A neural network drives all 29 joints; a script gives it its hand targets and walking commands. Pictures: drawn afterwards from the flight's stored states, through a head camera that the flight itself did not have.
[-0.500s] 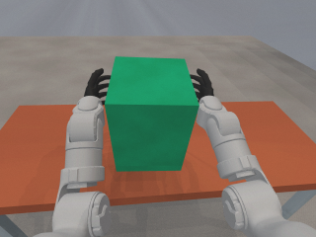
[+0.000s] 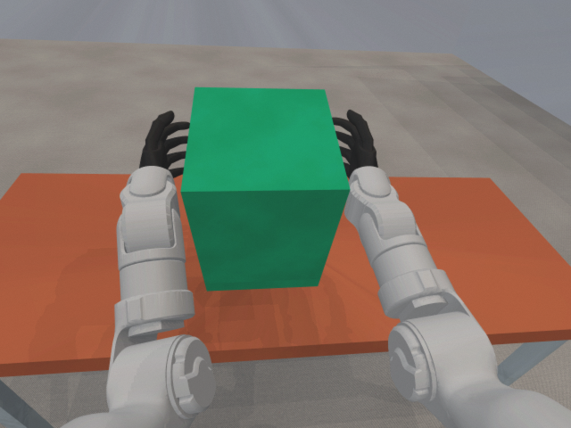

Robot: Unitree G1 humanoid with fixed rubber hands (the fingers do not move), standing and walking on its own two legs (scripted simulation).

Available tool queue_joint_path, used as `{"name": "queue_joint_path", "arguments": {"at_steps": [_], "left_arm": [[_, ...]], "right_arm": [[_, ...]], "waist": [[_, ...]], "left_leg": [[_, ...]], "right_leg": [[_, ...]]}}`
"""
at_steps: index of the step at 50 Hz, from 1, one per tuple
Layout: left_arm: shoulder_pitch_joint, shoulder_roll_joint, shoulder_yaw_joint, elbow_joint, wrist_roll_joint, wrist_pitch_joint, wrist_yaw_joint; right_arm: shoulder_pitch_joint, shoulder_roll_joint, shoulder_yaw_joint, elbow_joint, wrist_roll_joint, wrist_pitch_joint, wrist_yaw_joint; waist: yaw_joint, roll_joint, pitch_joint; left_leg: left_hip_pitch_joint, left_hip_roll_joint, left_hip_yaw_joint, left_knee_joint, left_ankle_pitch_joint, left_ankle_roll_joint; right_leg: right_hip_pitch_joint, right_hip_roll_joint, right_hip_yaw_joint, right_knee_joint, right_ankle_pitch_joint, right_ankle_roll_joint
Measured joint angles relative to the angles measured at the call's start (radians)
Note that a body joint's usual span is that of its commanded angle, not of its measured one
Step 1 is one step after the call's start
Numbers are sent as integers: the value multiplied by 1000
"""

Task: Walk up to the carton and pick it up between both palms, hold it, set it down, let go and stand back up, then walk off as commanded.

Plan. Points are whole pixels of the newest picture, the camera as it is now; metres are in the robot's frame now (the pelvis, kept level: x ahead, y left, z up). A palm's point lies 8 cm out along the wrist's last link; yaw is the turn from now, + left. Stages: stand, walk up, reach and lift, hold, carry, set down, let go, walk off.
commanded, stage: set down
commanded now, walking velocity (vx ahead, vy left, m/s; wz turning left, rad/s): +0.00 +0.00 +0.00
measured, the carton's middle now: (262, 196) +0.41 +0.03 +0.15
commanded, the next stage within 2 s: none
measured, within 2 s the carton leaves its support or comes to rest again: neither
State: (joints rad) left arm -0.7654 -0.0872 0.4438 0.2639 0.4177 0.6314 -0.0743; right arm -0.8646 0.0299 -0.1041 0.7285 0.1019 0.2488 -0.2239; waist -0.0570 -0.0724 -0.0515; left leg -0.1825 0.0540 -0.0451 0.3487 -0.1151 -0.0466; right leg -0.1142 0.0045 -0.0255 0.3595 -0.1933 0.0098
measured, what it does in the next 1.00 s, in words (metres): stands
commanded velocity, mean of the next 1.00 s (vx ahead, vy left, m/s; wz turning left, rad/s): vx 0.00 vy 0.00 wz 0.00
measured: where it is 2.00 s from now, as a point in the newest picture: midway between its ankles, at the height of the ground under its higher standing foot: outside the picture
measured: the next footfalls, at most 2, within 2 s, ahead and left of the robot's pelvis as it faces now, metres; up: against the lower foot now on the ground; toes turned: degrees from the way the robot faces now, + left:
none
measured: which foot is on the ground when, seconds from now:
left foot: down 0.00-1.00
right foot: down 0.00-1.00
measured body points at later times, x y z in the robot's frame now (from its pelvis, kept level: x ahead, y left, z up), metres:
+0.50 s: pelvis +0.00 +0.00 +0.00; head -0.02 +0.03 +0.45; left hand +0.38 +0.18 +0.16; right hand +0.41 -0.09 +0.18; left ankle +0.05 +0.15 -0.75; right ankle +0.01 -0.12 -0.75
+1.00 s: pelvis +0.02 +0.00 +0.00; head +0.02 +0.01 +0.45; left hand +0.39 +0.18 +0.12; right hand +0.44 -0.09 +0.13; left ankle +0.05 +0.15 -0.75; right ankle +0.01 -0.12 -0.75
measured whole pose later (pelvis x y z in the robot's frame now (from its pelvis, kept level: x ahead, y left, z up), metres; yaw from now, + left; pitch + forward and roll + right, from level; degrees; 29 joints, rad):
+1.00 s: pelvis +0.02 +0.00 +0.00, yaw +0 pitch -2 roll +0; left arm -0.54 -0.17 0.38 0.27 0.36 0.41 0.05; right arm -0.75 0.02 -0.09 0.83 0.07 -0.01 -0.14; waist 0.04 -0.02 0.02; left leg -0.18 0.05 -0.04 0.34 -0.13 -0.06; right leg -0.11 0.00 -0.03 0.35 -0.21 0.00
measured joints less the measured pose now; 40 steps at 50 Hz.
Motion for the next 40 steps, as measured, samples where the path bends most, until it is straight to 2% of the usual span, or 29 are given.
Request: {"name": "queue_joint_path", "arguments": {"at_steps": [7,14,22,30,40], "left_arm": [[111,-8,-58,-18,1,-82,16],[213,-8,-148,-80,-52,-108,85],[191,-19,-114,-79,-60,-125,84],[156,-46,-60,-3,-60,-125,86],[184,-69,-63,10,-60,-180,116]], "right_arm": [[75,7,30,6,-1,-111,8],[160,-26,118,-20,24,-184,5],[125,-31,114,-22,25,-176,7],[92,-12,27,67,-19,-181,50],[95,-11,4,104,-30,-235,75]], "waist": [[13,1,62],[46,20,56],[53,25,46],[59,10,57],[90,37,75]], "left_leg": [[3,0,0,-3,-2,-6],[2,0,0,-2,-8,-9],[2,0,0,-2,-1,-9],[2,0,0,-3,4,-9],[2,0,1,-3,-5,-9]], "right_leg": [[2,0,0,0,-4,0],[2,-1,0,0,-9,-2],[2,0,0,0,-2,-2],[1,0,0,0,2,-2],[2,-1,0,-1,-7,-4]]}}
